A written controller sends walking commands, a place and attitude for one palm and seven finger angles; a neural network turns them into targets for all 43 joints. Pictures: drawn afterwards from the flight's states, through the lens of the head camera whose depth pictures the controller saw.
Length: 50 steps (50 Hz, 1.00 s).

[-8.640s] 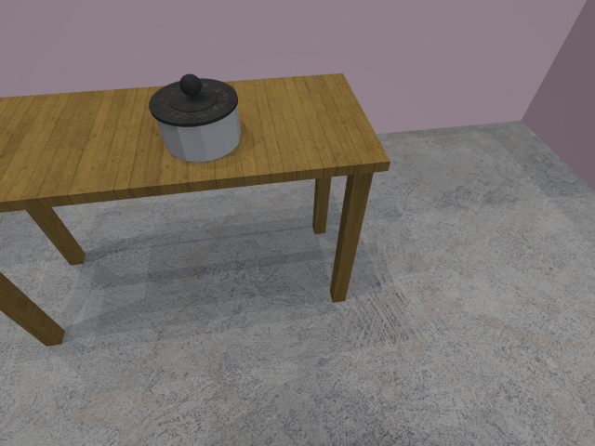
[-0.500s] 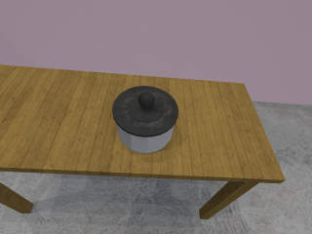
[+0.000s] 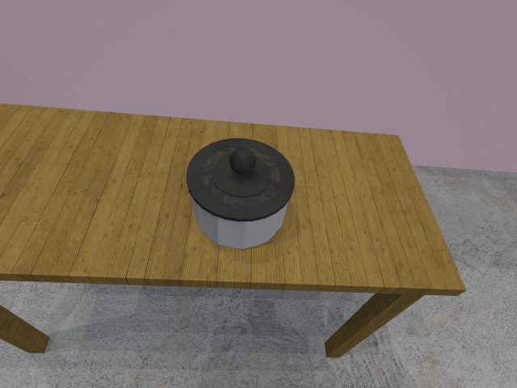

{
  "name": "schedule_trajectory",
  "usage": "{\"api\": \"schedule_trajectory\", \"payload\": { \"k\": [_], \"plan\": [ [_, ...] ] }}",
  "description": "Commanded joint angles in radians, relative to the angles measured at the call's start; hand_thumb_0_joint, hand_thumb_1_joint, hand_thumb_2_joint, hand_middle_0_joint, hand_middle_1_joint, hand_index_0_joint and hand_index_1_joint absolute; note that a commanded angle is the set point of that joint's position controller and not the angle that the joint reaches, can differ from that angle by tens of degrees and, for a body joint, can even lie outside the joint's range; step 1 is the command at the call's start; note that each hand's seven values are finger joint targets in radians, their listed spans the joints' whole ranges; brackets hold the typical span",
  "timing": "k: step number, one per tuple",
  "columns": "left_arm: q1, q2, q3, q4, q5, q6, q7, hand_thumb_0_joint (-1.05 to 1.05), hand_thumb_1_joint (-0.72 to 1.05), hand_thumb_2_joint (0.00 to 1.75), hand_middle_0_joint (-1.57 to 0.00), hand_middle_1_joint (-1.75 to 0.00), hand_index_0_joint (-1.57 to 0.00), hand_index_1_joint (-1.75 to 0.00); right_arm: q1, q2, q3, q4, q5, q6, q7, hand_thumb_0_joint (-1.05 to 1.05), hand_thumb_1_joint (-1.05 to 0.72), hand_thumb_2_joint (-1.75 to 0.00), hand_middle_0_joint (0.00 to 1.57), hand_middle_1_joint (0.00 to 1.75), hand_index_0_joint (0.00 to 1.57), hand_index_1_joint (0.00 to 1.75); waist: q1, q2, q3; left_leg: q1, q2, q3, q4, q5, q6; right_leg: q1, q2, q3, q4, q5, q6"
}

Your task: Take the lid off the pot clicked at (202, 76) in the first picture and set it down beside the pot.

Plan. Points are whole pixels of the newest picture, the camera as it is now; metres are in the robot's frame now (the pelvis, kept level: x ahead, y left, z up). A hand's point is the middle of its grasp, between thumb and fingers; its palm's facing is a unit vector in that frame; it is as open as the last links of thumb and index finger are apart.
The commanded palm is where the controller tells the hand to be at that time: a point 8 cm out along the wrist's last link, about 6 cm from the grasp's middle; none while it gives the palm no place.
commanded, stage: shuffle to correct the standing spot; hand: left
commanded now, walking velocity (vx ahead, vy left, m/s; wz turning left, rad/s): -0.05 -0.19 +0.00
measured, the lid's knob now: (242, 161) +0.46 +0.06 +0.08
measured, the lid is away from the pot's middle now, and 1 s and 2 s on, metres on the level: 0.00 0.00 0.00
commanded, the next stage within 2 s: come to a stop and stand still in 0.46 s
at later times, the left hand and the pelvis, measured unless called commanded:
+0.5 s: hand out of the picture -0.09 +0.10 -0.18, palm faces +0.02 -0.99 -0.14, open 7.4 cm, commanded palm none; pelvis -0.02 -0.06 +0.00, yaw +1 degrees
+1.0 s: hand out of the picture -0.02 +0.07 -0.18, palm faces +0.03 -0.99 -0.14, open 7.4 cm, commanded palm none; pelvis -0.01 -0.08 +0.00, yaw +0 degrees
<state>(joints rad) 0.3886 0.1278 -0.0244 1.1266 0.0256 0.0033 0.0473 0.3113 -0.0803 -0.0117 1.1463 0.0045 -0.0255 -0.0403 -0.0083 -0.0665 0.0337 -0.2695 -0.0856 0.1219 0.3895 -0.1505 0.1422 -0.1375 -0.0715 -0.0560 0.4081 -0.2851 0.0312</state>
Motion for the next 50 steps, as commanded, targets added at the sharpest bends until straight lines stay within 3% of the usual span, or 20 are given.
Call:
{"api": "schedule_trajectory", "payload": {
  "k": [1, 6, 8, 12, 13, 20, 21, 26, 28, 31, 34, 37, 39, 42, 44, 46, 50],
  "plan": [
    [0.173, 0.035, 0.008, 0.014, 0.0, 0.002, 0.005, 0.0, 0.9, 0.9, -0.2, -0.3, -0.2, -0.3, 0.056, -0.115, -0.032, -0.024, 0.001, -0.011, 0.001, 0.0, -0.9, -0.9, 0.2, 0.3, 0.2, 0.3, 0.016, 0.103, 0.027, 0.047, 0.274, -0.368, -0.2, -0.202, -0.062, -0.107, -0.012, 0.012, -0.009, -0.031, -0.027],
    [0.167, 0.043, 0.012, 0.01, 0.004, 0.012, 0.001, 0.0, 0.9, 0.9, -0.2, -0.3, -0.2, -0.3, 0.043, -0.131, -0.044, -0.03, -0.004, 0.001, 0.003, 0.0, -0.9, -0.9, 0.2, 0.3, 0.2, 0.3, 0.014, 0.112, 0.041, -0.013, 0.289, -0.37, -0.205, -0.333, -0.044, -0.119, -0.004, 0.006, 0.013, -0.059, -0.029],
    [0.161, 0.048, 0.012, 0.006, 0.004, 0.013, -0.001, 0.0, 0.9, 0.9, -0.2, -0.3, -0.2, -0.3, 0.044, -0.131, -0.047, -0.032, -0.005, 0.003, 0.002, 0.0, -0.9, -0.9, 0.2, 0.3, 0.2, 0.3, 0.013, 0.082, 0.037, -0.028, 0.297, -0.372, -0.19, -0.321, -0.036, -0.11, 0.0, 0.004, 0.009, -0.048, -0.034],
    [0.157, 0.053, 0.017, -0.005, 0.007, 0.02, -0.002, 0.0, 0.9, 0.9, -0.2, -0.3, -0.2, -0.3, 0.042, -0.151, -0.056, -0.04, -0.008, 0.012, 0.003, 0.0, -0.9, -0.9, 0.2, 0.3, 0.2, 0.3, 0.007, 0.131, 0.03, -0.052, 0.303, -0.369, -0.189, -0.378, -0.038, -0.121, 0.009, -0.002, 0.041, -0.069, -0.037],
    [0.157, 0.057, 0.017, -0.006, 0.006, 0.021, -0.004, 0.0, 0.9, 0.9, -0.2, -0.3, -0.2, -0.3, 0.04, -0.15, -0.057, -0.042, -0.008, 0.012, 0.003, 0.0, -0.9, -0.9, 0.2, 0.3, 0.2, 0.3, 0.01, 0.107, 0.031, -0.066, 0.307, -0.369, -0.18, -0.368, -0.034, -0.11, 0.01, -0.003, 0.037, -0.059, -0.04],
    [0.16, 0.057, 0.02, -0.034, 0.007, 0.024, -0.006, 0.0, 0.9, 0.9, -0.2, -0.3, -0.2, -0.3, 0.033, -0.17, -0.07, -0.069, -0.015, 0.03, 0.006, 0.0, -0.9, -0.9, 0.2, 0.3, 0.2, 0.3, 0.006, 0.101, 0.049, -0.137, 0.284, -0.317, -0.113, -0.422, -0.056, -0.104, 0.017, 0.006, 0.014, -0.051, -0.056],
    [0.16, 0.059, 0.021, -0.04, 0.007, 0.022, -0.007, 0.0, 0.9, 0.9, -0.2, -0.3, -0.2, -0.3, 0.032, -0.167, -0.07, -0.073, -0.016, 0.032, 0.007, 0.0, -0.9, -0.9, 0.2, 0.3, 0.2, 0.3, 0.004, 0.107, 0.044, -0.127, 0.277, -0.308, -0.091, -0.406, -0.059, -0.115, 0.011, 0.017, 0.002, -0.048, -0.06],
    [0.114, 0.078, 0.023, -0.079, 0.003, 0.018, -0.007, 0.0, 0.9, 0.9, -0.2, -0.3, -0.2, -0.3, 0.05, -0.124, -0.059, -0.088, -0.017, 0.038, 0.006, 0.0, -0.9, -0.9, 0.2, 0.3, 0.2, 0.3, -0.014, 0.023, 0.069, -0.112, 0.203, -0.201, 0.085, -0.29, -0.087, -0.188, -0.043, 0.116, -0.079, -0.087, -0.115],
    [0.094, 0.084, 0.025, -0.09, 0.0, 0.018, -0.009, 0.0, 0.9, 0.9, -0.2, -0.3, -0.2, -0.3, 0.058, -0.106, -0.051, -0.088, -0.016, 0.036, 0.004, 0.0, -0.9, -0.9, 0.2, 0.3, 0.2, 0.3, -0.016, -0.005, 0.067, -0.104, 0.192, -0.163, 0.135, -0.204, -0.091, -0.176, -0.051, 0.117, -0.076, -0.023, -0.134],
    [0.085, 0.075, 0.015, -0.086, -0.009, -0.007, 0.0, 0.0, 0.9, 0.9, -0.2, -0.3, -0.2, -0.3, 0.052, -0.055, -0.026, -0.088, -0.012, 0.03, 0.007, 0.0, -0.9, -0.9, 0.2, 0.3, 0.2, 0.3, -0.019, 0.006, 0.079, -0.078, 0.149, -0.1, 0.218, -0.145, -0.121, -0.185, -0.103, 0.185, -0.143, -0.024, -0.137],
    [0.071, 0.078, 0.012, -0.068, -0.015, -0.026, 0.004, 0.0, 0.9, 0.9, -0.2, -0.3, -0.2, -0.3, 0.067, -0.036, -0.003, -0.062, -0.006, 0.021, 0.005, 0.0, -0.9, -0.9, 0.2, 0.3, 0.2, 0.3, -0.012, 0.053, 0.124, -0.06, 0.162, -0.108, 0.164, -0.06, -0.128, -0.148, -0.096, 0.16, -0.145, 0.133, -0.09],
    [0.092, 0.073, 0.013, -0.054, -0.019, -0.037, 0.006, 0.0, 0.9, 0.9, -0.2, -0.3, -0.2, -0.3, 0.068, -0.055, 0.007, -0.048, 0.0, 0.009, 0.0, 0.0, -0.9, -0.9, 0.2, 0.3, 0.2, 0.3, 0.013, 0.093, 0.091, -0.048, 0.182, -0.131, 0.086, 0.052, -0.118, -0.032, -0.071, 0.117, -0.09, 0.35, -0.037],
    [0.098, 0.079, 0.018, -0.056, -0.021, -0.036, 0.007, 0.0, 0.9, 0.9, -0.2, -0.3, -0.2, -0.3, 0.059, -0.068, 0.006, -0.051, 0.004, 0.004, -0.001, 0.0, -0.9, -0.9, 0.2, 0.3, 0.2, 0.3, 0.026, 0.087, 0.071, -0.046, 0.185, -0.135, 0.076, 0.096, -0.114, 0.011, -0.073, 0.108, -0.068, 0.428, -0.031],
    [0.085, 0.085, 0.025, -0.071, -0.02, -0.037, 0.012, 0.0, 0.9, 0.9, -0.2, -0.3, -0.2, -0.3, 0.059, -0.081, 0.001, -0.064, 0.005, 0.004, -0.004, 0.0, -0.9, -0.9, 0.2, 0.3, 0.2, 0.3, 0.025, 0.04, 0.002, -0.018, 0.19, -0.137, 0.072, 0.148, -0.114, 0.059, -0.092, 0.105, -0.038, 0.539, -0.036],
    [0.077, 0.085, 0.024, -0.079, -0.02, -0.032, 0.011, 0.0, 0.9, 0.9, -0.2, -0.3, -0.2, -0.3, 0.05, -0.084, 0.0, -0.067, 0.005, 0.005, -0.003, 0.0, -0.9, -0.9, 0.2, 0.3, 0.2, 0.3, 0.028, 0.034, 0.02, -0.013, 0.194, -0.141, 0.061, 0.157, -0.112, 0.038, -0.092, 0.102, -0.033, 0.516, -0.042],
    [0.072, 0.082, 0.024, -0.083, -0.019, -0.032, 0.011, 0.0, 0.9, 0.9, -0.2, -0.3, -0.2, -0.3, 0.054, -0.085, -0.001, -0.069, 0.005, 0.005, -0.003, 0.0, -0.9, -0.9, 0.2, 0.3, 0.2, 0.3, 0.023, 0.022, -0.007, 0.016, 0.201, -0.152, 0.057, 0.178, -0.104, 0.031, -0.086, 0.099, -0.031, 0.48, -0.046],
    [0.058, 0.071, 0.021, -0.088, -0.016, -0.027, 0.008, 0.0, 0.9, 0.9, -0.2, -0.3, -0.2, -0.3, 0.055, -0.091, -0.002, -0.066, 0.001, 0.004, 0.002, 0.0, -0.9, -0.9, 0.2, 0.3, 0.2, 0.3, 0.019, 0.037, 0.016, 0.024, 0.21, -0.181, 0.025, 0.118, -0.09, -0.015, -0.068, 0.092, -0.058, 0.265, -0.066]
  ]
}}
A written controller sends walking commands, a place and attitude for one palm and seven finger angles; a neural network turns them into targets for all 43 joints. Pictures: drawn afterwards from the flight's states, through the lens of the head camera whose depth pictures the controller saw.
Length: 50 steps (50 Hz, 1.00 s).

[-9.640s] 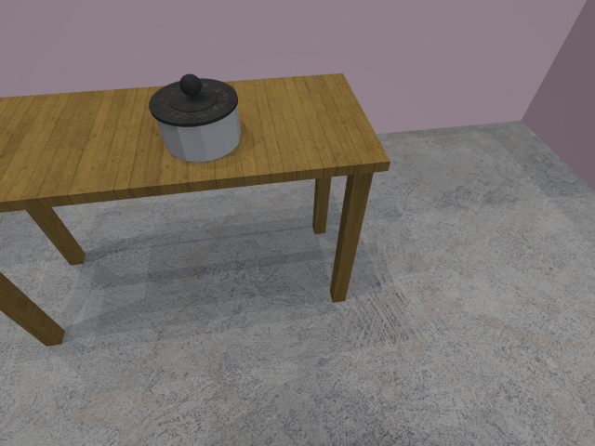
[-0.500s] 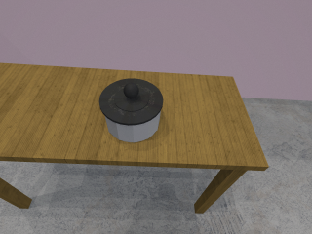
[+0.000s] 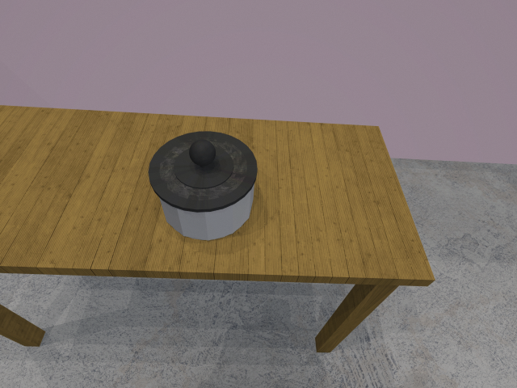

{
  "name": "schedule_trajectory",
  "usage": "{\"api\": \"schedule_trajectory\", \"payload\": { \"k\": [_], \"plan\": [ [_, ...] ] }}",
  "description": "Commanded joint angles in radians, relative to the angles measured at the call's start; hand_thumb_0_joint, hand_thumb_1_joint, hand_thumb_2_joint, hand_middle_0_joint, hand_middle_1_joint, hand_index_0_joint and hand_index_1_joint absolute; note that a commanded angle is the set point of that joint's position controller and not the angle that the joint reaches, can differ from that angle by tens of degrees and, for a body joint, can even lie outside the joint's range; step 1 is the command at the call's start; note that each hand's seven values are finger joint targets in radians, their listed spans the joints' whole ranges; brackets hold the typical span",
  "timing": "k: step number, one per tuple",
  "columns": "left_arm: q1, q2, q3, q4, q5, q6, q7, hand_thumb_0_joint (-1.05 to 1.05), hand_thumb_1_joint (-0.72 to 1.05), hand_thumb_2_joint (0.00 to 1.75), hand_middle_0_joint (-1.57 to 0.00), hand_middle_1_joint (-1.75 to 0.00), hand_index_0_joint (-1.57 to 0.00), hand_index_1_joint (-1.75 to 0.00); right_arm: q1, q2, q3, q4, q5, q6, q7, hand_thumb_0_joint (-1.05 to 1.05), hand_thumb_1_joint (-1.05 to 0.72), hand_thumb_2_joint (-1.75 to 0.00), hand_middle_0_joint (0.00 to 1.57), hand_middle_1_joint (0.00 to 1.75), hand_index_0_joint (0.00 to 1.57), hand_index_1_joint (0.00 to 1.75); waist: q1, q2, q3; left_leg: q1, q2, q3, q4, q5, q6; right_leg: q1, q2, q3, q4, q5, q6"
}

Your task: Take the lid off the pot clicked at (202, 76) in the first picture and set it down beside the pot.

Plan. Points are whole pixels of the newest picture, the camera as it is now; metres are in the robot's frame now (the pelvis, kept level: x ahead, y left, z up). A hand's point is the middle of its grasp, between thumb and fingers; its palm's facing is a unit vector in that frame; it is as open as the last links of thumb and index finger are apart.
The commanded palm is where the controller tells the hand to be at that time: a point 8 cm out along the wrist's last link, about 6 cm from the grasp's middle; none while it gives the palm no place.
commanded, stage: come to a stop and stand still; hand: left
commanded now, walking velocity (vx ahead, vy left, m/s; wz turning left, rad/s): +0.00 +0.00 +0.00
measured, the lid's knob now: (202, 152) +0.47 +0.13 +0.08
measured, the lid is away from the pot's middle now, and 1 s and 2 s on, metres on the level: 0.00 0.00 0.00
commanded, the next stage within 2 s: look again from close up in 0.90 s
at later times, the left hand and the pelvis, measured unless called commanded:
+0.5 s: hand out of the picture -0.07 +0.18 -0.18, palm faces +0.04 -0.99 -0.10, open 7.4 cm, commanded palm none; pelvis -0.01 +0.04 +0.00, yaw +1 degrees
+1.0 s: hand out of the picture -0.07 +0.19 -0.18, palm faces +0.05 -0.99 -0.09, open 7.4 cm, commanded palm none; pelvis +0.00 +0.06 +0.00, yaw +1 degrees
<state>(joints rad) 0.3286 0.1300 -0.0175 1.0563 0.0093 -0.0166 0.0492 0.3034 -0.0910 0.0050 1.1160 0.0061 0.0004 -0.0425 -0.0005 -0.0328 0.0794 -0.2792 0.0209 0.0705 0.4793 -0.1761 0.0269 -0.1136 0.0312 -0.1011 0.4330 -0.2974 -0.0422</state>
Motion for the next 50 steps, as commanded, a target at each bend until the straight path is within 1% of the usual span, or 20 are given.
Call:
{"api": "schedule_trajectory", "payload": {
  "k": [1, 3, 6, 9, 12, 14, 17, 19, 23, 27, 28, 32, 33, 36, 38, 41, 44, 46, 49, 50],
  "plan": [
    [0.119, 0.067, 0.013, -0.015, 0.0, -0.008, 0.006, 0.0, 0.9, 0.9, -0.2, -0.3, -0.2, -0.3, 0.06, -0.079, -0.018, -0.034, -0.001, -0.021, 0.006, 0.0, -0.9, -0.9, 0.2, 0.3, 0.2, 0.3, 0.011, 0.013, -0.021, 0.034, 0.102, -0.132, -0.07, 0.111, 0.027, -0.053, -0.167, 0.14, -0.095, 0.228, 0.006],
    [0.108, 0.074, 0.012, -0.012, 0.002, -0.005, 0.003, 0.0, 0.9, 0.9, -0.2, -0.3, -0.2, -0.3, 0.066, -0.08, -0.017, -0.034, -0.003, -0.019, 0.009, 0.0, -0.9, -0.9, 0.2, 0.3, 0.2, 0.3, 0.009, 0.007, 0.002, 0.015, 0.102, -0.141, -0.092, 0.042, 0.029, -0.061, -0.158, 0.13, -0.112, 0.144, -0.002],
    [0.111, 0.07, 0.01, -0.007, 0.004, -0.002, 0.0, 0.0, 0.9, 0.9, -0.2, -0.3, -0.2, -0.3, 0.068, -0.086, -0.016, -0.037, -0.007, -0.015, 0.013, 0.0, -0.9, -0.9, 0.2, 0.3, 0.2, 0.3, 0.005, 0.035, 0.034, -0.007, 0.098, -0.16, -0.123, -0.079, 0.031, -0.1, -0.151, 0.13, -0.128, 0.03, -0.007],
    [0.118, 0.073, 0.008, 0.0, 0.006, -0.001, -0.003, 0.0, 0.9, 0.9, -0.2, -0.3, -0.2, -0.3, 0.075, -0.094, -0.019, -0.041, -0.01, -0.013, 0.015, 0.0, -0.9, -0.9, 0.2, 0.3, 0.2, 0.3, 0.004, 0.043, 0.046, -0.024, 0.095, -0.171, -0.144, -0.156, 0.031, -0.118, -0.144, 0.126, -0.132, -0.031, -0.008],
    [0.138, 0.066, 0.009, 0.009, 0.008, -0.003, -0.004, 0.0, 0.9, 0.9, -0.2, -0.3, -0.2, -0.3, 0.085, -0.094, -0.019, -0.044, -0.01, -0.018, 0.016, 0.0, -0.9, -0.9, 0.2, 0.3, 0.2, 0.3, 0.006, 0.069, 0.027, -0.019, 0.1, -0.195, -0.174, -0.188, 0.04, -0.117, -0.136, 0.114, -0.115, -0.024, -0.005],
    [0.149, 0.062, 0.007, 0.016, 0.009, -0.002, -0.005, 0.0, 0.9, 0.9, -0.2, -0.3, -0.2, -0.3, 0.085, -0.1, -0.021, -0.045, -0.009, -0.019, 0.017, 0.0, -0.9, -0.9, 0.2, 0.3, 0.2, 0.3, 0.011, 0.055, 0.039, -0.042, 0.103, -0.206, -0.189, -0.218, 0.044, -0.109, -0.131, 0.104, -0.108, -0.024, -0.002],
    [0.171, 0.054, 0.005, 0.029, 0.01, -0.005, -0.005, 0.0, 0.9, 0.9, -0.2, -0.3, -0.2, -0.3, 0.099, -0.099, -0.021, -0.042, -0.008, -0.025, 0.015, 0.0, -0.9, -0.9, 0.2, 0.3, 0.2, 0.3, 0.01, 0.067, 0.005, -0.013, 0.108, -0.225, -0.207, -0.212, 0.052, -0.104, -0.128, 0.096, -0.09, 0.0, 0.001],
    [0.181, 0.049, 0.004, 0.037, 0.011, -0.003, -0.005, 0.0, 0.9, 0.9, -0.2, -0.3, -0.2, -0.3, 0.101, -0.1, -0.023, -0.04, -0.007, -0.026, 0.015, 0.0, -0.9, -0.9, 0.2, 0.3, 0.2, 0.3, 0.013, 0.054, 0.027, -0.037, 0.111, -0.235, -0.222, -0.234, 0.057, -0.099, -0.127, 0.085, -0.086, -0.002, 0.004],
    [0.204, 0.041, 0.001, 0.053, 0.011, -0.008, -0.006, 0.0, 0.9, 0.9, -0.2, -0.3, -0.2, -0.3, 0.114, -0.086, -0.023, -0.031, -0.004, -0.032, 0.013, 0.0, -0.9, -0.9, 0.2, 0.3, 0.2, 0.3, 0.013, 0.04, 0.009, -0.015, 0.108, -0.234, -0.216, -0.19, 0.064, -0.091, -0.132, 0.081, -0.087, 0.025, 0.004],
    [0.224, 0.023, 0.0, 0.066, 0.012, -0.008, -0.004, 0.0, 0.9, 0.9, -0.2, -0.3, -0.2, -0.3, 0.123, -0.082, -0.023, -0.02, -0.005, -0.032, 0.009, 0.0, -0.9, -0.9, 0.2, 0.3, 0.2, 0.3, 0.009, 0.061, 0.01, 0.002, 0.108, -0.244, -0.224, -0.196, 0.067, -0.106, -0.131, 0.081, -0.078, 0.022, 0.006],
    [0.225, 0.028, -0.001, 0.068, 0.011, -0.007, -0.005, 0.0, 0.9, 0.9, -0.2, -0.3, -0.2, -0.3, 0.126, -0.078, -0.023, -0.02, -0.003, -0.032, 0.009, 0.0, -0.9, -0.9, 0.2, 0.3, 0.2, 0.3, 0.012, 0.043, 0.02, -0.012, 0.109, -0.245, -0.227, -0.198, 0.069, -0.098, -0.13, 0.072, -0.081, 0.022, 0.007],
    [0.243, 0.012, 0.0, 0.079, 0.012, -0.007, -0.003, 0.0, 0.9, 0.9, -0.2, -0.3, -0.2, -0.3, 0.132, -0.076, -0.024, -0.011, -0.005, -0.033, 0.007, 0.0, -0.9, -0.9, 0.2, 0.3, 0.2, 0.3, 0.009, 0.056, 0.012, 0.008, 0.109, -0.251, -0.236, -0.199, 0.071, -0.107, -0.132, 0.071, -0.073, 0.02, 0.01],
    [0.24, 0.016, 0.0, 0.081, 0.012, -0.006, -0.004, 0.0, 0.9, 0.9, -0.2, -0.3, -0.2, -0.3, 0.134, -0.072, -0.024, -0.011, -0.003, -0.035, 0.006, 0.0, -0.9, -0.9, 0.2, 0.3, 0.2, 0.3, 0.011, 0.029, 0.016, 0.0, 0.112, -0.253, -0.237, -0.186, 0.073, -0.097, -0.131, 0.067, -0.074, 0.03, 0.01],
    [0.252, 0.006, 0.0, 0.086, 0.013, -0.006, -0.002, 0.0, 0.9, 0.9, -0.2, -0.3, -0.2, -0.3, 0.136, -0.072, -0.024, -0.006, -0.004, -0.036, 0.005, 0.0, -0.9, -0.9, 0.2, 0.3, 0.2, 0.3, 0.01, 0.053, 0.01, 0.014, 0.111, -0.259, -0.244, -0.185, 0.074, -0.103, -0.134, 0.068, -0.069, 0.027, 0.013],
    [0.253, 0.008, -0.002, 0.089, 0.013, -0.007, -0.002, 0.0, 0.9, 0.9, -0.2, -0.3, -0.2, -0.3, 0.137, -0.065, -0.024, -0.004, -0.003, -0.037, 0.005, 0.0, -0.9, -0.9, 0.2, 0.3, 0.2, 0.3, 0.013, 0.025, 0.021, 0.004, 0.111, -0.251, -0.237, -0.165, 0.077, -0.096, -0.136, 0.066, -0.078, 0.042, 0.013],
    [0.256, 0.003, 0.001, 0.089, 0.013, -0.005, -0.001, 0.0, 0.9, 0.9, -0.2, -0.3, -0.2, -0.3, 0.141, -0.067, -0.024, -0.001, -0.004, -0.036, 0.004, 0.0, -0.9, -0.9, 0.2, 0.3, 0.2, 0.3, 0.009, 0.053, 0.02, 0.015, 0.108, -0.251, -0.244, -0.182, 0.073, -0.108, -0.137, 0.07, -0.071, 0.027, 0.014],
    [0.252, 0.003, 0.001, 0.088, 0.012, -0.005, 0.0, 0.0, 0.9, 0.9, -0.2, -0.3, -0.2, -0.3, 0.146, -0.067, -0.023, 0.001, -0.004, -0.037, 0.004, 0.0, -0.9, -0.9, 0.2, 0.3, 0.2, 0.3, 0.009, 0.03, 0.024, 0.004, 0.105, -0.25, -0.237, -0.166, 0.073, -0.096, -0.137, 0.07, -0.073, 0.034, 0.013],
    [0.254, 0.0, 0.002, 0.089, 0.013, -0.004, 0.0, 0.0, 0.9, 0.9, -0.2, -0.3, -0.2, -0.3, 0.146, -0.066, -0.023, 0.0, -0.005, -0.036, 0.003, 0.0, -0.9, -0.9, 0.2, 0.3, 0.2, 0.3, 0.009, 0.059, 0.022, 0.006, 0.107, -0.258, -0.25, -0.187, 0.072, -0.101, -0.137, 0.069, -0.069, 0.026, 0.014],
    [0.251, 0.0, 0.001, 0.089, 0.013, -0.005, 0.0, 0.0, 0.9, 0.9, -0.2, -0.3, -0.2, -0.3, 0.145, -0.066, -0.023, 0.001, -0.004, -0.038, 0.003, 0.0, -0.9, -0.9, 0.2, 0.3, 0.2, 0.3, 0.009, 0.029, 0.027, 0.007, 0.103, -0.249, -0.233, -0.15, 0.076, -0.095, -0.141, 0.07, -0.077, 0.044, 0.014],
    [0.166, 0.069, -0.003, 0.067, 0.033, -0.02, 0.025, 0.0, 0.9, 0.9, -0.2, -0.3, -0.2, -0.3, 0.004, -0.166, -0.018, -0.095, -0.016, -0.025, 0.018, 0.0, -0.9, -0.9, 0.2, 0.3, 0.2, 0.3, 0.014, 0.07, 0.047, -0.018, 0.066, -0.17, -0.078, 0.013, 0.003, -0.144, -0.132, 0.09, -0.051, 0.061, -0.004]
  ]
}}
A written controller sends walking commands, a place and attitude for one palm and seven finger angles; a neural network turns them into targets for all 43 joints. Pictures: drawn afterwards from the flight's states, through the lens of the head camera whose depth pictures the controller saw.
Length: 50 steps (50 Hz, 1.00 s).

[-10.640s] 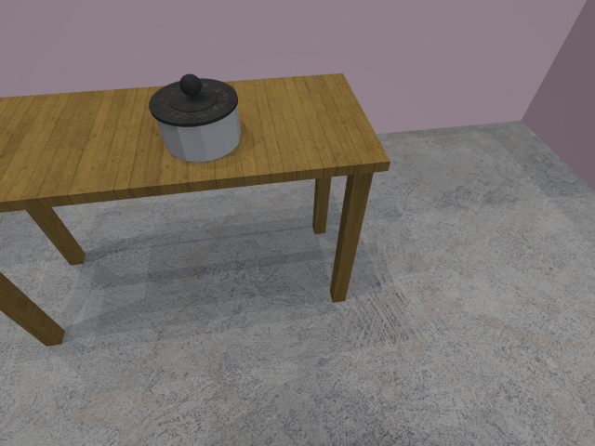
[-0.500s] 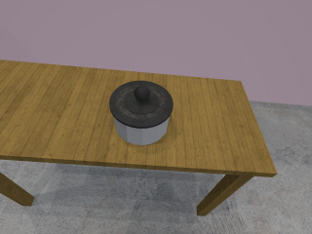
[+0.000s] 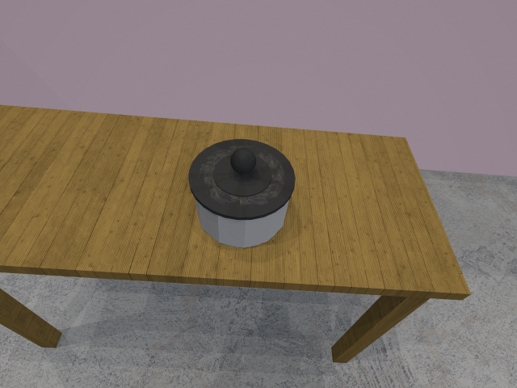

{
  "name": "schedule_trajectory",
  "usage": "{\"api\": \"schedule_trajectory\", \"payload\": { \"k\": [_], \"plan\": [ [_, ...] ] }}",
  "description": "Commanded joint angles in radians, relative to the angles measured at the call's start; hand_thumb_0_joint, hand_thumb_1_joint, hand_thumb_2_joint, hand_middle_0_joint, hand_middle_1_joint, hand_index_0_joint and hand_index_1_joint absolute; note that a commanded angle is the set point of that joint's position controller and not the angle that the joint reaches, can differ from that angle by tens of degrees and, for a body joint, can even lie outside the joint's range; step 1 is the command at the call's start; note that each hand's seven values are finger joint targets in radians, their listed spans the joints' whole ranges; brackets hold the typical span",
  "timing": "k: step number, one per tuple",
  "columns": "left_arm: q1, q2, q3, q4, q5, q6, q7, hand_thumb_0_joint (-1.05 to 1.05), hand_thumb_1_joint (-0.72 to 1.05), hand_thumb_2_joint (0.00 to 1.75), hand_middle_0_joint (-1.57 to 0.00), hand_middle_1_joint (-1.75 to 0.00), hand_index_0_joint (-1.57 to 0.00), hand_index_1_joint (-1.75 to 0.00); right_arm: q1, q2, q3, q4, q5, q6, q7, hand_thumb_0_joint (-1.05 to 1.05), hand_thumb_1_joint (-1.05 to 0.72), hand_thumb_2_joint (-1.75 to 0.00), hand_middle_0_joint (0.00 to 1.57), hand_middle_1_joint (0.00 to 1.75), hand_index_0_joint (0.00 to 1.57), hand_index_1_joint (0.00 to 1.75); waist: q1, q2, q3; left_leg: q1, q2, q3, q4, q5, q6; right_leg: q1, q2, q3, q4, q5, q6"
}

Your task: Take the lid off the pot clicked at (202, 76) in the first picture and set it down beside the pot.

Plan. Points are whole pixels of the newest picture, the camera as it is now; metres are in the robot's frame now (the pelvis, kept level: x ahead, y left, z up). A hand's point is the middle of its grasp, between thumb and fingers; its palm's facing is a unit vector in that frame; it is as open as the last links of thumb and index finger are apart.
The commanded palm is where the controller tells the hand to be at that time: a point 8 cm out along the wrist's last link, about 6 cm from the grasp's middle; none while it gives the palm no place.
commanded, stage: look again from close up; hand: left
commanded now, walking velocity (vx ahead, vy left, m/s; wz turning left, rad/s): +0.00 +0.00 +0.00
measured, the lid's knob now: (243, 160) +0.47 +0.06 +0.08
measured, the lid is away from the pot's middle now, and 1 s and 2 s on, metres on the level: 0.00 0.00 0.00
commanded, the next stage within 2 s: lift the closed hand beside the body in 1.02 s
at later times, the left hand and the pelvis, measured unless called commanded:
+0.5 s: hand out of the picture +0.02 +0.17 -0.19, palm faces +0.00 -0.98 -0.18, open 7.4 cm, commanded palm none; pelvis +0.02 +0.00 -0.01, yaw -1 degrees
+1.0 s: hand out of the picture +0.00 +0.16 -0.19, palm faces -0.01 -0.99 -0.14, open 7.4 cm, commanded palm none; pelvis +0.02 -0.01 +0.00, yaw -1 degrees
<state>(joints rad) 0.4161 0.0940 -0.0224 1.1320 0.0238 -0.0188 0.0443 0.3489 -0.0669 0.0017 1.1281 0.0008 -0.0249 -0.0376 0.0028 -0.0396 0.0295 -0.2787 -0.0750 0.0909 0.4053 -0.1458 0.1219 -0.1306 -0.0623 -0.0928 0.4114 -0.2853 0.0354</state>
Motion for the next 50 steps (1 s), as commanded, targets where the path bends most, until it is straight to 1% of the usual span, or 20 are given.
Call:
{"api": "schedule_trajectory", "payload": {
  "k": [1, 2, 3, 5, 7, 9, 12, 18, 22, 27, 28, 32, 33, 37, 38, 42, 43, 47, 48, 50],
  "plan": [
    [0.059, 0.13, 0.019, -0.056, 0.002, -0.012, 0.022, 0.0, 0.9, 0.9, -0.2, -0.3, -0.2, -0.3, -0.004, -0.164, -0.023, -0.125, -0.014, 0.012, 0.021, 0.0, -0.9, -0.9, 0.2, 0.3, 0.2, 0.3, -0.027, 0.13, 0.046, -0.032, 0.154, -0.196, -0.022, -0.284, -0.098, -0.151, -0.038, 0.075, -0.025, -0.14, -0.093],
    [0.056, 0.128, 0.024, -0.067, 0.002, -0.006, 0.016, 0.0, 0.9, 0.9, -0.2, -0.3, -0.2, -0.3, 0.007, -0.176, -0.026, -0.124, -0.017, 0.02, 0.023, 0.0, -0.9, -0.9, 0.2, 0.3, 0.2, 0.3, -0.027, 0.183, 0.025, -0.079, 0.154, -0.231, -0.064, -0.382, -0.086, -0.129, -0.006, 0.05, 0.03, -0.176, -0.092],
    [0.085, 0.132, 0.031, -0.073, 0.004, -0.003, 0.007, 0.0, 0.9, 0.9, -0.2, -0.3, -0.2, -0.3, 0.002, -0.181, -0.033, -0.136, -0.018, 0.02, 0.025, 0.0, -0.9, -0.9, 0.2, 0.3, 0.2, 0.3, -0.001, 0.19, -0.057, -0.056, 0.17, -0.279, -0.099, -0.384, -0.064, -0.088, 0.016, 0.028, 0.085, -0.13, -0.097],
    [0.118, 0.097, 0.028, -0.068, 0.004, -0.004, 0.008, 0.0, 0.9, 0.9, -0.2, -0.3, -0.2, -0.3, -0.02, -0.187, -0.036, -0.155, -0.016, 0.024, 0.021, 0.0, -0.9, -0.9, 0.2, 0.3, 0.2, 0.3, 0.012, 0.09, -0.043, -0.084, 0.188, -0.303, -0.102, -0.381, -0.038, -0.085, 0.02, 0.036, 0.089, -0.102, -0.098],
    [0.101, 0.082, 0.022, -0.075, 0.004, -0.013, 0.01, 0.0, 0.9, 0.9, -0.2, -0.3, -0.2, -0.3, -0.017, -0.167, -0.027, -0.15, -0.013, 0.015, 0.022, 0.0, -0.9, -0.9, 0.2, 0.3, 0.2, 0.3, 0.008, 0.006, 0.005, -0.082, 0.175, -0.267, -0.058, -0.268, -0.037, -0.097, -0.006, 0.071, 0.041, -0.057, -0.104],
    [0.077, 0.092, 0.027, -0.09, 0.005, -0.011, 0.011, 0.0, 0.9, 0.9, -0.2, -0.3, -0.2, -0.3, -0.007, -0.168, -0.023, -0.145, -0.013, 0.008, 0.022, 0.0, -0.9, -0.9, 0.2, 0.3, 0.2, 0.3, 0.0, 0.006, 0.025, -0.046, 0.173, -0.256, -0.032, -0.167, -0.041, -0.121, -0.018, 0.078, 0.031, -0.034, -0.104],
    [0.059, 0.107, 0.024, -0.102, 0.003, -0.008, 0.013, 0.0, 0.9, 0.9, -0.2, -0.3, -0.2, -0.3, -0.009, -0.175, -0.017, -0.137, -0.012, 0.007, 0.022, 0.0, -0.9, -0.9, 0.2, 0.3, 0.2, 0.3, -0.006, -0.002, 0.062, -0.038, 0.167, -0.23, -0.03, -0.144, -0.045, -0.135, -0.025, 0.09, 0.012, -0.037, -0.099],
    [0.043, 0.143, 0.028, -0.133, 0.002, 0.0, 0.01, 0.0, 0.9, 0.9, -0.2, -0.3, -0.2, -0.3, -0.038, -0.193, -0.015, -0.15, -0.01, -0.003, 0.022, 0.0, -0.9, -0.9, 0.2, 0.3, 0.2, 0.3, 0.008, 0.029, 0.043, -0.002, 0.177, -0.222, -0.036, -0.063, -0.043, -0.116, -0.03, 0.085, 0.008, 0.01, -0.086],
    [0.035, 0.149, 0.027, -0.145, 0.003, -0.001, 0.011, 0.0, 0.9, 0.9, -0.2, -0.3, -0.2, -0.3, -0.052, -0.198, -0.015, -0.153, -0.009, -0.003, 0.021, 0.0, -0.9, -0.9, 0.2, 0.3, 0.2, 0.3, 0.002, 0.024, 0.028, 0.022, 0.176, -0.208, -0.024, -0.033, -0.046, -0.11, -0.037, 0.102, -0.007, 0.029, -0.081],
    [0.037, 0.154, 0.029, -0.15, 0.002, -0.001, 0.011, 0.0, 0.9, 0.9, -0.2, -0.3, -0.2, -0.3, -0.061, -0.196, -0.016, -0.147, -0.008, -0.01, 0.018, 0.0, -0.9, -0.9, 0.2, 0.3, 0.2, 0.3, 0.007, 0.056, -0.007, 0.064, 0.182, -0.209, -0.019, 0.059, -0.043, -0.092, -0.04, 0.097, -0.007, 0.068, -0.073],
    [0.035, 0.16, 0.03, -0.151, 0.001, -0.001, 0.009, 0.0, 0.9, 0.9, -0.2, -0.3, -0.2, -0.3, -0.06, -0.191, -0.016, -0.145, -0.005, -0.013, 0.018, 0.0, -0.9, -0.9, 0.2, 0.3, 0.2, 0.3, 0.013, 0.033, -0.015, 0.072, 0.187, -0.208, -0.016, 0.086, -0.04, -0.084, -0.04, 0.089, -0.01, 0.084, -0.071],
    [0.038, 0.152, 0.028, -0.141, 0.0, -0.001, 0.012, 0.0, 0.9, 0.9, -0.2, -0.3, -0.2, -0.3, -0.057, -0.188, -0.017, -0.132, -0.006, -0.013, 0.014, 0.0, -0.9, -0.9, 0.2, 0.3, 0.2, 0.3, 0.007, 0.059, -0.026, 0.098, 0.187, -0.203, -0.012, 0.122, -0.043, -0.079, -0.047, 0.095, -0.018, 0.094, -0.068],
    [0.037, 0.156, 0.029, -0.141, 0.0, -0.001, 0.01, 0.0, 0.9, 0.9, -0.2, -0.3, -0.2, -0.3, -0.055, -0.185, -0.016, -0.129, -0.003, -0.015, 0.014, 0.0, -0.9, -0.9, 0.2, 0.3, 0.2, 0.3, 0.011, 0.033, -0.025, 0.094, 0.189, -0.202, -0.009, 0.144, -0.04, -0.069, -0.046, 0.088, -0.023, 0.111, -0.067],
    [0.035, 0.145, 0.026, -0.129, -0.001, -0.002, 0.012, 0.0, 0.9, 0.9, -0.2, -0.3, -0.2, -0.3, -0.052, -0.181, -0.016, -0.115, -0.005, -0.015, 0.011, 0.0, -0.9, -0.9, 0.2, 0.3, 0.2, 0.3, 0.005, 0.053, -0.009, 0.101, 0.187, -0.195, -0.014, 0.139, -0.044, -0.076, -0.051, 0.099, -0.029, 0.112, -0.067],
    [0.036, 0.152, 0.027, -0.128, -0.001, -0.001, 0.009, 0.0, 0.9, 0.9, -0.2, -0.3, -0.2, -0.3, -0.049, -0.181, -0.015, -0.111, -0.002, -0.016, 0.012, 0.0, -0.9, -0.9, 0.2, 0.3, 0.2, 0.3, 0.01, 0.036, -0.012, 0.094, 0.19, -0.198, -0.015, 0.145, -0.041, -0.06, -0.049, 0.089, -0.034, 0.116, -0.065],
    [0.04, 0.141, 0.023, -0.112, -0.001, 0.001, 0.01, 0.0, 0.9, 0.9, -0.2, -0.3, -0.2, -0.3, -0.045, -0.178, -0.015, -0.099, -0.003, -0.014, 0.012, 0.0, -0.9, -0.9, 0.2, 0.3, 0.2, 0.3, 0.006, 0.046, 0.014, 0.082, 0.187, -0.198, -0.036, 0.076, -0.044, -0.072, -0.055, 0.096, -0.044, 0.084, -0.065],
    [0.04, 0.147, 0.024, -0.112, -0.001, 0.0, 0.008, 0.0, 0.9, 0.9, -0.2, -0.3, -0.2, -0.3, -0.046, -0.175, -0.015, -0.095, -0.001, -0.015, 0.012, 0.0, -0.9, -0.9, 0.2, 0.3, 0.2, 0.3, 0.011, 0.014, 0.014, 0.071, 0.19, -0.2, -0.035, 0.075, -0.04, -0.06, -0.053, 0.089, -0.05, 0.091, -0.065],
    [0.047, 0.137, 0.02, -0.1, -0.001, 0.003, 0.008, 0.0, 0.9, 0.9, -0.2, -0.3, -0.2, -0.3, -0.038, -0.175, -0.013, -0.083, -0.003, -0.012, 0.013, 0.0, -0.9, -0.9, 0.2, 0.3, 0.2, 0.3, 0.008, 0.051, 0.033, 0.062, 0.189, -0.205, -0.065, 0.0, -0.043, -0.074, -0.054, 0.092, -0.052, 0.052, -0.065],
    [0.047, 0.143, 0.021, -0.096, -0.001, 0.002, 0.006, 0.0, 0.9, 0.9, -0.2, -0.3, -0.2, -0.3, -0.039, -0.172, -0.015, -0.08, 0.0, -0.014, 0.014, 0.0, -0.9, -0.9, 0.2, 0.3, 0.2, 0.3, 0.014, 0.026, 0.035, 0.05, 0.192, -0.206, -0.065, 0.001, -0.039, -0.063, -0.053, 0.084, -0.056, 0.06, -0.063],
    [0.053, 0.136, 0.02, -0.092, 0.0, 0.004, 0.007, 0.0, 0.9, 0.9, -0.2, -0.3, -0.2, -0.3, -0.034, -0.176, -0.015, -0.078, -0.002, -0.013, 0.013, 0.0, -0.9, -0.9, 0.2, 0.3, 0.2, 0.3, 0.011, 0.041, 0.034, 0.05, 0.19, -0.212, -0.075, -0.033, -0.041, -0.068, -0.054, 0.088, -0.054, 0.042, -0.065]
  ]
}}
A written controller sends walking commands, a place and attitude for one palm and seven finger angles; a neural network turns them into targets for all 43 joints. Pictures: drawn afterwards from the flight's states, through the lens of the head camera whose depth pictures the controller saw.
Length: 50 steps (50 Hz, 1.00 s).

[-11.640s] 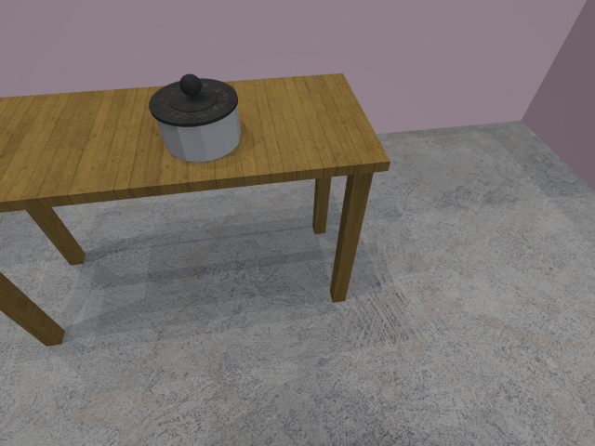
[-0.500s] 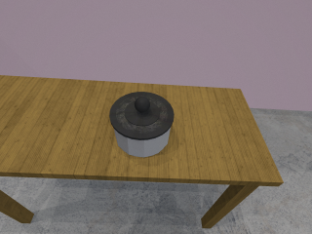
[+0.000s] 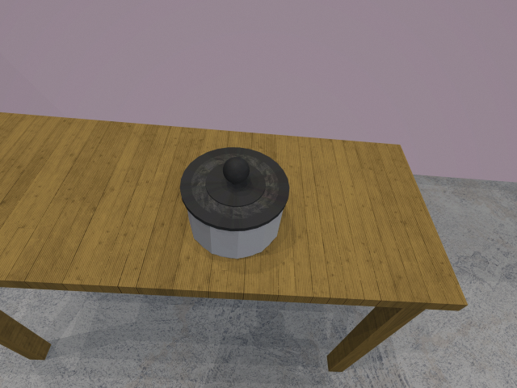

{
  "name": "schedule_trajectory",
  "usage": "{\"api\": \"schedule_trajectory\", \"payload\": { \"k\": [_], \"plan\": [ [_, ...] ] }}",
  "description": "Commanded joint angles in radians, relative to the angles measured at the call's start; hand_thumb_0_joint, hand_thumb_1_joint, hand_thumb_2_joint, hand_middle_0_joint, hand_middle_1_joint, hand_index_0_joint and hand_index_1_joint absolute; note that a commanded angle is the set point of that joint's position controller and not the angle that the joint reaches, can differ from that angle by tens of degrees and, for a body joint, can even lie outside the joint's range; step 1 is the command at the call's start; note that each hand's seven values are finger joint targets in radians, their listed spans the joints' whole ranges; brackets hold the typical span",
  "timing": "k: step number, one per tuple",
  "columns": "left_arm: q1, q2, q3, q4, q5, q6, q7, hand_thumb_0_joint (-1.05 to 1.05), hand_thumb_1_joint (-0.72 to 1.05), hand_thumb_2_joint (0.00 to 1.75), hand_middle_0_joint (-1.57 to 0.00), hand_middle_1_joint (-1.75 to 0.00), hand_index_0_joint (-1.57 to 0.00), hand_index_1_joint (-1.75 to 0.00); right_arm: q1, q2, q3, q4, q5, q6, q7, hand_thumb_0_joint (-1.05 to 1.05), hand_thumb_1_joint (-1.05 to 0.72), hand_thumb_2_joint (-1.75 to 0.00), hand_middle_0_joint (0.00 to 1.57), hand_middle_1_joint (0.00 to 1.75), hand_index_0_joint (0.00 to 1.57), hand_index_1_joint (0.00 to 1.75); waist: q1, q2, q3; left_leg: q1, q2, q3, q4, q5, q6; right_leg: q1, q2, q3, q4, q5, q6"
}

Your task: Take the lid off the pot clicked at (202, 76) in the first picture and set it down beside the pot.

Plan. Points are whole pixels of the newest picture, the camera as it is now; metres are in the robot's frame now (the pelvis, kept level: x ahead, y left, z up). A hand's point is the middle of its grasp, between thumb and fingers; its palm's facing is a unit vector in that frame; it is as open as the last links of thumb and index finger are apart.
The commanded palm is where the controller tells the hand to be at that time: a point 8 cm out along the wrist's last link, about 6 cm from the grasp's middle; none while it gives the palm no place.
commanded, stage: look again from close up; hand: left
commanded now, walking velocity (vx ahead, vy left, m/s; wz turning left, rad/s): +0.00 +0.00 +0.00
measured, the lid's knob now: (236, 170) +0.45 +0.08 +0.08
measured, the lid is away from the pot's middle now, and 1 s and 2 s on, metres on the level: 0.00 0.00 0.00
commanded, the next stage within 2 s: lift the closed hand beside the body in 0.02 s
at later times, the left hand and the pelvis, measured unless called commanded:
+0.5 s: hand out of the picture +0.11 +0.17 -0.05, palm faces +0.16 -0.96 -0.21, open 4.8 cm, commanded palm +0.06 +0.23 -0.03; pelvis -0.03 -0.02 +0.00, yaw +2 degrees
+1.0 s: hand out of the picture +0.09 +0.18 -0.01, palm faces +0.27 -0.89 -0.37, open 3.1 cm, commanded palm +0.05 +0.22 +0.03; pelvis -0.02 -0.06 +0.00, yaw +3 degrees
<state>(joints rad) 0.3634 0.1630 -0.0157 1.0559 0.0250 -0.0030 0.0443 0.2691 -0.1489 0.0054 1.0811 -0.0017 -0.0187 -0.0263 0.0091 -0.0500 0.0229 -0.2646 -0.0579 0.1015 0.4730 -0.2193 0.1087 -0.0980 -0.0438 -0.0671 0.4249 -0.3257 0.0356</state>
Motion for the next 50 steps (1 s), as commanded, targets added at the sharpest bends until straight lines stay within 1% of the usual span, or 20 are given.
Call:
{"api": "schedule_trajectory", "payload": {
  "k": [1, 5, 6, 7, 8, 9, 10, 11, 12, 13, 15, 18, 19, 22, 24, 31, 38, 41, 43, 50],
  "plan": [
    [0.11, 0.065, 0.013, -0.013, -0.002, -0.013, 0.007, 0.0, 0.9, 0.9, -0.2, -0.3, -0.2, -0.3, 0.049, -0.091, -0.018, -0.026, 0.0, -0.019, 0.002, 0.0, -0.9, -0.9, 0.2, 0.3, 0.2, 0.3, 0.005, 0.055, 0.035, 0.043, 0.172, -0.223, -0.144, 0.045, -0.028, -0.101, -0.071, 0.062, -0.066, 0.086, -0.065],
    [0.117, 0.062, 0.012, -0.002, -0.002, -0.014, 0.006, 0.0, 0.9, 0.9, -0.2, -0.3, -0.2, -0.3, 0.054, -0.089, -0.019, -0.018, 0.001, -0.021, 0.002, 0.0, -0.9, -0.9, 0.2, 0.3, 0.2, 0.3, 0.006, 0.051, 0.03, 0.046, 0.175, -0.229, -0.152, 0.041, -0.026, -0.097, -0.074, 0.059, -0.068, 0.085, -0.064],
    [0.075, 0.081, 0.003, 0.007, 0.011, -0.027, 0.037, 0.0, 0.9, 0.9, -0.2, -0.3, -0.2, -0.3, 0.001, -0.15, -0.011, -0.092, -0.005, -0.011, 0.002, 0.0, -0.9, -0.9, 0.2, 0.3, 0.2, 0.3, -0.012, 0.159, 0.089, 0.031, 0.159, -0.208, -0.011, 0.321, -0.076, -0.164, -0.062, 0.091, -0.045, 0.151, -0.07],
    [-0.559, 0.213, -0.043, -1.332, -0.099, -0.181, 0.048, 0.0, 0.9, 0.9, -0.24, -0.35, -0.24, -0.35, 0.069, -0.25, -0.048, -0.426, 0.08, -0.202, 0.022, 0.0, -0.9, -0.9, 0.2, 0.3, 0.2, 0.3, -0.034, 0.327, -0.357, 0.321, 0.096, -0.251, -0.103, 0.275, -0.194, -0.157, 0.024, 0.019, 0.031, 0.179, -0.079],
    [-0.407, 0.319, 0.022, -1.326, -0.062, -0.137, 0.126, 0.0, 0.9, 0.9, -0.29, -0.4, -0.29, -0.4, 0.006, -0.194, -0.016, -0.38, 0.102, -0.284, -0.011, 0.0, -0.9, -0.9, 0.2, 0.3, 0.2, 0.3, -0.036, 0.279, -0.378, 0.366, 0.132, -0.267, -0.102, 0.194, -0.204, -0.203, 0.029, 0.045, 0.12, 0.101, -0.083],
    [0.01, 0.113, -0.055, -1.143, -0.054, -0.036, 0.148, 0.0, 0.9, 0.9, -0.33, -0.44, -0.33, -0.44, -0.017, -0.178, -0.014, -0.379, 0.088, -0.298, -0.021, 0.0, -0.9, -0.9, 0.2, 0.3, 0.2, 0.3, -0.002, 0.266, -0.321, 0.299, 0.135, -0.287, -0.156, 0.148, -0.225, -0.237, 0.028, 0.032, 0.148, 0.026, -0.092],
    [0.168, -0.029, -0.105, -0.967, -0.057, 0.022, 0.15, 0.0, 0.9, 0.9, -0.38, -0.49, -0.38, -0.49, -0.029, -0.167, -0.013, -0.341, 0.072, -0.288, -0.012, 0.0, -0.9, -0.9, 0.2, 0.3, 0.2, 0.3, -0.004, 0.197, -0.179, 0.267, 0.122, -0.288, -0.175, 0.148, -0.206, -0.246, 0.038, 0.016, 0.134, 0.048, -0.08],
    [0.144, -0.1, -0.188, -0.925, -0.034, 0.028, 0.129, 0.0, 0.9, 0.9, -0.42, -0.54, -0.42, -0.54, -0.039, -0.184, -0.009, -0.377, 0.052, -0.286, 0.008, 0.0, -0.9, -0.9, 0.2, 0.3, 0.2, 0.3, -0.018, 0.159, -0.078, 0.244, 0.118, -0.282, -0.16, 0.111, -0.185, -0.281, 0.044, 0.017, 0.094, 0.046, -0.071],
    [0.137, -0.123, -0.206, -0.827, -0.009, 0.032, 0.11, 0.0, 0.9, 0.9, -0.46, -0.59, -0.46, -0.59, -0.039, -0.201, -0.028, -0.4, 0.041, -0.269, 0.02, 0.0, -0.9, -0.9, 0.2, 0.3, 0.2, 0.3, -0.029, 0.063, -0.029, 0.186, 0.127, -0.283, -0.137, 0.078, -0.163, -0.302, 0.048, 0.006, 0.066, 0.052, -0.067],
    [0.228, -0.117, -0.167, -0.732, 0.003, 0.027, 0.095, 0.0, 0.9, 0.9, -0.51, -0.64, -0.51, -0.64, -0.052, -0.211, -0.05, -0.435, 0.035, -0.242, 0.027, 0.0, -0.9, -0.9, 0.2, 0.3, 0.2, 0.3, -0.009, -0.037, -0.043, 0.134, 0.134, -0.268, -0.108, 0.072, -0.149, -0.278, 0.051, -0.006, 0.045, 0.064, -0.069],
    [0.319, 0.018, -0.011, -0.739, 0.001, 0.0, 0.06, 0.0, 0.9, 0.9, -0.6, -0.73, -0.6, -0.73, -0.089, -0.218, -0.073, -0.496, 0.026, -0.181, 0.032, 0.0, -0.9, -0.9, 0.2, 0.3, 0.2, 0.3, 0.027, -0.158, -0.029, 0.054, 0.122, -0.212, -0.068, 0.082, -0.126, -0.247, 0.048, -0.011, 0.01, 0.084, -0.067],
    [0.397, 0.178, 0.177, -0.964, -0.024, -0.047, 0.037, 0.0, 0.9, 0.9, -0.73, -0.88, -0.73, -0.88, -0.143, -0.209, -0.071, -0.594, 0.029, -0.132, 0.028, 0.0, -0.9, -0.9, 0.2, 0.3, 0.2, 0.3, 0.06, -0.062, -0.112, 0.07, 0.123, -0.188, -0.074, 0.136, -0.14, -0.171, 0.038, -0.02, 0.034, 0.114, -0.068],
    [0.34, 0.162, 0.153, -1.035, -0.026, -0.056, 0.027, 0.0, 0.9, 0.9, -0.77, -0.92, -0.77, -0.92, -0.162, -0.204, -0.062, -0.637, 0.029, -0.118, 0.024, 0.0, -0.9, -0.9, 0.2, 0.3, 0.2, 0.3, 0.046, 0.019, -0.077, 0.055, 0.119, -0.179, -0.086, 0.066, -0.141, -0.194, 0.039, -0.017, 0.036, 0.098, -0.067],
    [0.208, 0.132, 0.124, -1.063, -0.046, -0.077, 0.014, 0.0, 0.9, 0.9, -0.9, -1.07, -0.9, -1.07, -0.175, -0.185, -0.042, -0.681, 0.043, -0.085, 0.001, 0.0, -0.9, -0.9, 0.2, 0.3, 0.2, 0.3, 0.011, 0.102, 0.029, 0.025, 0.109, -0.177, -0.112, -0.153, -0.118, -0.262, 0.04, -0.002, 0.005, 0.03, -0.064],
    [0.124, 0.159, 0.134, -1.118, -0.051, -0.095, 0.02, 0.0, 0.9, 0.9, -0.99, -1.16, -0.99, -1.16, -0.178, -0.184, -0.036, -0.7, 0.041, -0.074, -0.016, 0.0, -0.9, -0.9, 0.2, 0.3, 0.2, 0.3, 0.0, 0.125, 0.016, 0.028, 0.1, -0.168, -0.104, -0.207, -0.106, -0.269, 0.04, 0.009, -0.022, -0.002, -0.062],
    [0.109, 0.178, 0.136, -1.2, -0.064, -0.099, 0.038, 0.0, 0.9, 0.9, -1.3, -1.5, -1.3, -1.5, -0.163, -0.181, -0.02, -0.708, 0.027, -0.085, -0.048, 0.0, -0.9, -0.9, 0.2, 0.3, 0.2, 0.3, 0.001, 0.129, -0.041, 0.101, 0.079, -0.144, -0.064, -0.15, -0.085, -0.255, 0.036, 0.036, -0.074, -0.033, -0.064],
    [0.225, 0.238, 0.207, -1.213, -0.061, -0.091, 0.049, 0.0, 0.9, 0.9, -1.3, -1.5, -1.3, -1.5, -0.177, -0.18, -0.022, -0.669, 0.023, -0.108, -0.06, 0.0, -0.9, -0.9, 0.2, 0.3, 0.2, 0.3, 0.025, 0.095, -0.05, 0.133, 0.073, -0.122, -0.038, -0.007, -0.077, -0.215, 0.028, 0.044, -0.109, 0.03, -0.063],
    [0.243, 0.211, 0.19, -1.207, -0.066, -0.094, 0.044, 0.0, 0.9, 0.9, -1.3, -1.5, -1.3, -1.5, -0.19, -0.172, -0.025, -0.662, 0.025, -0.114, -0.06, 0.0, -0.9, -0.9, 0.2, 0.3, 0.2, 0.3, 0.023, 0.04, -0.014, 0.128, 0.072, -0.117, -0.038, 0.003, -0.071, -0.221, 0.025, 0.046, -0.121, 0.028, -0.056],
    [0.267, 0.263, 0.242, -1.225, -0.062, -0.098, 0.046, 0.0, 0.9, 0.9, -1.3, -1.5, -1.3, -1.5, -0.197, -0.176, -0.029, -0.646, 0.023, -0.119, -0.062, 0.0, -0.9, -0.9, 0.2, 0.3, 0.2, 0.3, 0.037, 0.042, -0.028, 0.148, 0.071, -0.111, -0.034, 0.034, -0.069, -0.206, 0.02, 0.054, -0.132, 0.051, -0.055],
    [0.273, 0.261, 0.258, -1.292, -0.068, -0.112, 0.044, 0.0, 0.9, 0.9, -1.3, -1.5, -1.3, -1.5, -0.209, -0.172, -0.035, -0.632, 0.027, -0.13, -0.063, 0.0, -0.9, -0.9, 0.2, 0.3, 0.2, 0.3, 0.041, 0.05, -0.018, 0.183, 0.071, -0.103, -0.043, 0.079, -0.065, -0.19, 0.013, 0.06, -0.143, 0.097, -0.049]
  ]
}}
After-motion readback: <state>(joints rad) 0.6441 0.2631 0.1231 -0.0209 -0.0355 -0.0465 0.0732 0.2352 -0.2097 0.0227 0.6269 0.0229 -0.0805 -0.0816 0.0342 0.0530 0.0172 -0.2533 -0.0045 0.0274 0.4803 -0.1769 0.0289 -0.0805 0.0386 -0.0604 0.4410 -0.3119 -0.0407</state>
